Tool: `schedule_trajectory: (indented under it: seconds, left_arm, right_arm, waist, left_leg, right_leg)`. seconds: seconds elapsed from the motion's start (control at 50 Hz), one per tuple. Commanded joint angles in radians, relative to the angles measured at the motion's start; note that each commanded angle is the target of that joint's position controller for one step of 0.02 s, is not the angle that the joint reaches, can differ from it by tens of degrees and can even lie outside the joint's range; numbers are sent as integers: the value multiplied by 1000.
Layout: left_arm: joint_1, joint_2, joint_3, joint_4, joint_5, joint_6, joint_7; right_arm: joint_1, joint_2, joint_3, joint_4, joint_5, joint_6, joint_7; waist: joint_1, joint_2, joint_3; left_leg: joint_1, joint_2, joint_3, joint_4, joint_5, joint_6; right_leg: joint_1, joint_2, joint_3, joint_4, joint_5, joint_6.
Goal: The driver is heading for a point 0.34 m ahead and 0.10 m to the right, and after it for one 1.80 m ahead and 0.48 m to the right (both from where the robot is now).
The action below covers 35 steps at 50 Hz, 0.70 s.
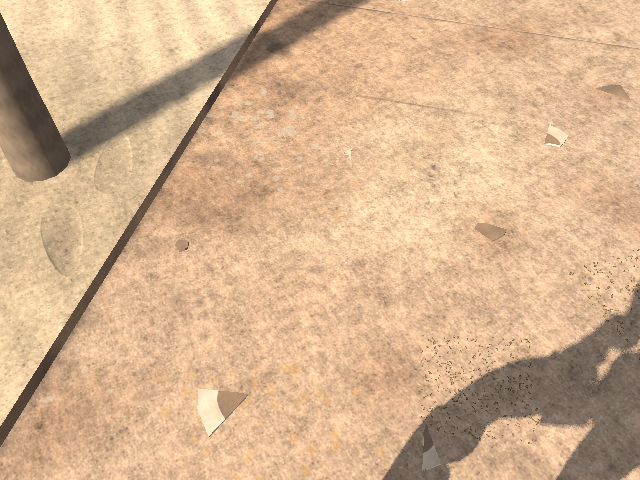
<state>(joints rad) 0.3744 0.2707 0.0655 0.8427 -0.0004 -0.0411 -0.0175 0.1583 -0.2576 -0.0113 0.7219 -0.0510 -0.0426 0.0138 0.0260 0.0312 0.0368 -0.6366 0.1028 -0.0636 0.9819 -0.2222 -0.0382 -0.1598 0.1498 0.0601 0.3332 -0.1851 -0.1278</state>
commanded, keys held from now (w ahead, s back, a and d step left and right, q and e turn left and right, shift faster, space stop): w+e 0.86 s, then w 0.14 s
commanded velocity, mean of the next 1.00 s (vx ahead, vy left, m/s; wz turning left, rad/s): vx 0.50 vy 0.00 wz -0.56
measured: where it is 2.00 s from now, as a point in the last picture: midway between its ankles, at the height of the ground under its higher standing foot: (496, 278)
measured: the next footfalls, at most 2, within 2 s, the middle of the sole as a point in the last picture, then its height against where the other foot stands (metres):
left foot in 0.24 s outside the picture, level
right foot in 0.76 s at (437, 472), level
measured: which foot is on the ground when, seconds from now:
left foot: up 0.00-0.22, down 0.24-0.78, up 0.80-1.00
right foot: down 0.00-0.24, up 0.26-0.74, down 0.76-1.00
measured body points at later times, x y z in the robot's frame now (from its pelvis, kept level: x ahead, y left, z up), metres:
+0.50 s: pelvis +0.27 +0.04 +0.00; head +0.29 +0.05 +0.45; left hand +0.48 +0.26 -0.11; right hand +0.24 -0.24 -0.10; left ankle +0.27 +0.14 -0.74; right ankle +0.26 -0.10 -0.66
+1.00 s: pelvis +0.49 -0.11 +0.00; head +0.51 -0.14 +0.45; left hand +0.70 +0.08 -0.12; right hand +0.45 -0.40 -0.12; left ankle +0.62 +0.00 -0.67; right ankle +0.46 -0.15 -0.74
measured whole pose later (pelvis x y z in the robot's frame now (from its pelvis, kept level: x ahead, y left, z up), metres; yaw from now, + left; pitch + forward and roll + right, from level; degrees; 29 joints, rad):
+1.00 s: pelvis +0.49 -0.11 +0.00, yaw -35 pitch +1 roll +0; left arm 0.32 0.27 0.05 0.78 0.01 -0.04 -0.01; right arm 0.21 -0.27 -0.03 0.73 -0.04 -0.03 0.02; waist 0.00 0.03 0.05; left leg -0.59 0.12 -0.01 1.06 -0.28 -0.03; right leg -0.18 0.14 0.02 0.35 -0.18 -0.13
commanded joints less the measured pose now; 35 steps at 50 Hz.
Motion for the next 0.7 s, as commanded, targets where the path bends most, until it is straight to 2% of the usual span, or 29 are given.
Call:
schedule_trajectory:
  seconds: [0.02, 0.1, 0.14, 0.18, 0.2, 0.22, 0.24, 0.26, 0.28, 0.3, 0.32, 0.36, 0.4, 0.44, 0.54, 0.6, 0.66, 0.68, 0.7]
  left_arm:
    - [30, 153, 39, -58, -5, -14, 5]
    - [96, 165, 45, -56, 5, -7, 13]
    - [97, 173, 48, -65, 14, -4, 19]
    - [46, 188, 52, -85, 19, -5, 25]
    - [15, 196, 53, -95, 20, -8, 24]
    - [-4, 192, 50, -97, 13, -14, 17]
    - [1, 136, 33, -116, 0, -23, 7]
    - [97, 40, 11, -148, -27, -24, 10]
    - [113, 116, 15, -138, 7, -11, 16]
    - [44, 143, 22, -123, 22, 1, 13]
    - [-13, 131, 20, -130, 26, 4, 1]
    - [-33, 110, 19, -134, 39, 23, -19]
    - [-37, 95, 15, -139, 40, 39, -30]
    - [-88, 85, 11, -163, 40, 45, -40]
    - [-242, 60, -3, -218, 37, 45, -54]
    - [-340, 40, -17, -251, 36, 38, -67]
    - [-399, 45, -19, -278, 40, 37, -71]
    - [-404, 49, -18, -283, 43, 37, -69]
    - [-392, 55, -15, -283, 46, 37, -64]
  right_arm:
    - [-63, -64, -11, -77, 4, 0, 3]
    - [-179, -68, -4, -116, 16, -11, 8]
    - [-205, -79, -4, -132, 21, -20, 7]
    - [-140, -107, -12, -121, 24, -28, 2]
    - [-64, -125, -21, -98, 25, -33, -4]
    - [52, -149, -33, -66, 21, -44, -15]
    - [192, -217, -51, -54, 0, -55, -32]
    - [244, -308, -74, -61, -18, -43, -42]
    - [211, -275, -78, -52, 1, -26, -39]
    - [151, -175, -57, -67, 8, -23, -35]
    - [109, -120, -42, -63, 12, -25, -30]
    - [108, -97, -35, -41, 16, -35, -30]
    - [135, -103, -40, -21, 27, -53, -22]
    - [151, -114, -47, -7, 34, -64, -16]
    - [190, -123, -55, 29, 31, -61, -13]
    - [212, -138, -61, 47, 33, -58, -14]
    - [252, -160, -69, 71, 32, -45, -21]
    - [262, -169, -71, 80, 30, -39, -24]
    - [266, -181, -73, 87, 29, -32, -27]
  waist:
    - [9, -88, -5]
    - [63, -99, -20]
    - [66, -105, -23]
    - [20, -118, -34]
    - [-17, -120, -57]
    - [-81, -80, -111]
    - [-137, 25, -235]
    - [-100, 230, -349]
    - [-70, 201, -323]
    - [-67, 55, -180]
    - [-60, 5, -95]
    - [-35, 79, -37]
    - [-25, 86, -43]
    - [-21, 74, -36]
    - [-44, 58, 5]
    - [-69, 62, 28]
    - [-86, 59, 45]
    - [-85, 60, 43]
    - [-75, 67, 28]
  left_leg:
    - [15, -30, 60, -152, 134, -26]
    - [6, -66, 57, -298, 188, -19]
    - [39, -84, 46, -357, 160, -6]
    - [173, -103, 29, -434, 101, 18]
    - [292, -124, 35, -465, 62, 34]
    - [462, -121, 32, -533, 76, 58]
    - [678, 53, -134, -574, -72, 109]
    - [933, 330, -548, -647, -170, 212]
    - [872, 355, -734, -695, -303, 261]
    - [740, 304, -586, -709, -334, 241]
    - [632, 244, -429, -729, -217, 217]
    - [531, 164, -223, -765, -4, 178]
    - [516, 151, -134, -779, 147, 182]
    - [529, 162, -71, -804, 215, 196]
    - [559, 140, 91, -827, 297, 190]
    - [565, 137, 165, -822, 310, 172]
    - [635, 161, 206, -787, 385, 154]
    - [664, 166, 224, -752, 465, 147]
    - [688, 169, 247, -690, 624, 138]
  right_leg:
    - [-35, -219, 210, -121, 293, -111]
    - [75, -234, 256, -53, 365, -93]
    - [107, -253, 293, -10, 399, -85]
    - [80, -265, 329, 37, 404, -51]
    - [49, -255, 337, 94, 447, -33]
    - [8, -205, 305, 233, 462, -8]
    - [-85, -140, 227, 479, 311, 22]
    - [-375, 9, 84, 754, -302, 57]
    - [-502, -53, 51, 877, -365, 51]
    - [-518, -109, 54, 909, -269, 51]
    - [-500, -139, 42, 873, -198, 59]
    - [-456, -179, 23, 822, -158, 77]
    - [-445, -181, 9, 823, -124, 86]
    - [-495, -192, 8, 811, -75, 96]
    - [-561, -209, -31, 640, 84, 113]
    - [-499, -210, -85, 463, 150, 94]
    - [-460, -194, -143, 355, 81, 57]
    - [-439, -178, -161, 328, 38, 40]
    - [-396, -149, -183, 305, -16, 20]
Over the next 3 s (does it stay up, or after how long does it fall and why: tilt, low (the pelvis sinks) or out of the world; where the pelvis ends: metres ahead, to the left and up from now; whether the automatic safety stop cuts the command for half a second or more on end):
stays up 1.19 -0.40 0.00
